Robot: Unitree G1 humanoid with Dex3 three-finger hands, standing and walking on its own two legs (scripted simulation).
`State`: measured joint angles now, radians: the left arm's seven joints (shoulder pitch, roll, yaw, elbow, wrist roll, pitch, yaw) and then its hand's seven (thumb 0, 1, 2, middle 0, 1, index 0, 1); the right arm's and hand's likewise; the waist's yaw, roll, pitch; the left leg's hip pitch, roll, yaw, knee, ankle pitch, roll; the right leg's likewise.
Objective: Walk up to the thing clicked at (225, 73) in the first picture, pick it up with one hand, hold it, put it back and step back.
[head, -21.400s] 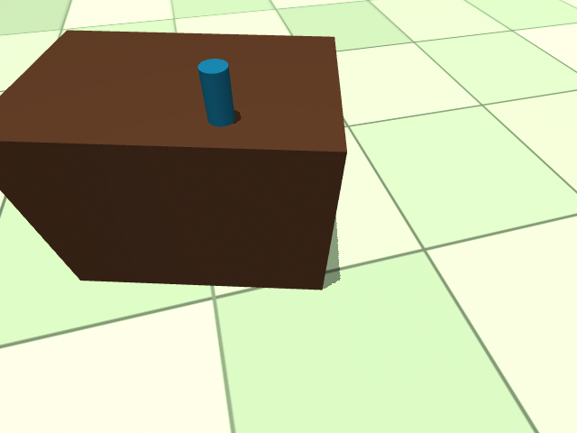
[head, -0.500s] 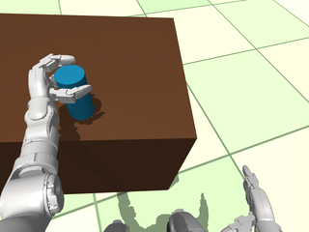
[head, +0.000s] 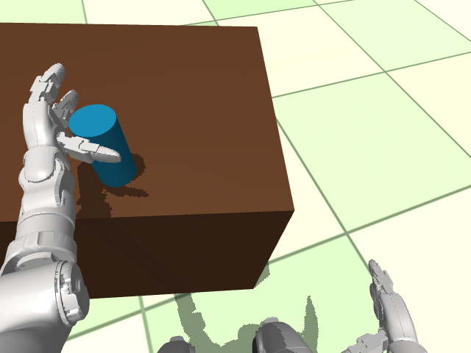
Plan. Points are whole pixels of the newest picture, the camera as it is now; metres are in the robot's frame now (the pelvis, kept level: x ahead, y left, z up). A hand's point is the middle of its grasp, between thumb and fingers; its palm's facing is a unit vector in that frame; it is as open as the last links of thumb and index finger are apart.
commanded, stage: withdraw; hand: left
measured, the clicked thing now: (106, 149) +0.46 +0.19 +0.05
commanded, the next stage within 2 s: rise in 0.14 s
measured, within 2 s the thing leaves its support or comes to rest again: neither
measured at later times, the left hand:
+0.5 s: hand out of the picture +0.48 +0.32 +0.15, palm faces +0.31 -0.93 -0.20, open 17.5 cm
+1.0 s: hand out of the picture +0.27 +0.27 +0.15, palm faces +0.34 -0.86 -0.37, open 17.5 cm
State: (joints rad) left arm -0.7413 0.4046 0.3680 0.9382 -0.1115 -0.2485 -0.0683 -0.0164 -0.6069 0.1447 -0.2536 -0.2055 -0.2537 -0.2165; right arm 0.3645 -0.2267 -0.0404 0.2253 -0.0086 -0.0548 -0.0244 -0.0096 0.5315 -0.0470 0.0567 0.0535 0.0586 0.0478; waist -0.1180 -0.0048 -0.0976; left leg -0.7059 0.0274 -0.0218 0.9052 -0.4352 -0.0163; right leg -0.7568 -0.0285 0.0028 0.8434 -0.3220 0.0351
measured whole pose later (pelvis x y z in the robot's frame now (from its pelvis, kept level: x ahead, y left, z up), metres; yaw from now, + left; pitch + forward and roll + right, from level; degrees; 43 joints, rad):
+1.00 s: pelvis +0.04 +0.00 +0.03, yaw +2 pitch +4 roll -1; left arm 0.30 0.37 0.30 -0.23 -0.08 0.00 0.02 -0.02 -0.56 0.04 -0.08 -0.04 -0.06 -0.06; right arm 0.37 -0.24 -0.13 0.34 0.06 0.01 -0.03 -0.01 0.51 -0.06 0.06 0.06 0.06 0.05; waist 0.04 0.04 -0.07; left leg -0.34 0.01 -0.04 0.68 -0.40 -0.01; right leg -0.39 -0.05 -0.02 0.65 -0.31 0.04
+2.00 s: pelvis +0.00 -0.01 +0.02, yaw +2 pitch +2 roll +0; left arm 0.50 0.20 0.08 0.10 -0.02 -0.18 0.02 -0.02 -0.53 0.06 -0.06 -0.05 -0.06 -0.06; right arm 0.30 -0.14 -0.02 0.45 0.01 -0.15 -0.05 0.00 -0.37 -0.63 0.16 0.23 0.16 0.22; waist 0.02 0.00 0.00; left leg -0.39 0.00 -0.04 0.72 -0.37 -0.02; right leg -0.45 -0.06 -0.02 0.71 -0.29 0.03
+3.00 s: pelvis +0.00 -0.01 +0.03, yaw +3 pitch -3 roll +0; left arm 0.23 0.38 -0.02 0.93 0.04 -0.01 0.01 -0.01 -0.55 0.04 -0.06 -0.04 -0.05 -0.05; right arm 0.22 -0.37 -0.03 0.95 -0.03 0.02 0.01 0.01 -0.90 -0.90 0.20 0.30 0.20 0.30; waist 0.00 0.01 0.02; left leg -0.25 0.01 -0.05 0.62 -0.32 -0.02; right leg -0.31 -0.06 -0.03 0.62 -0.26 0.02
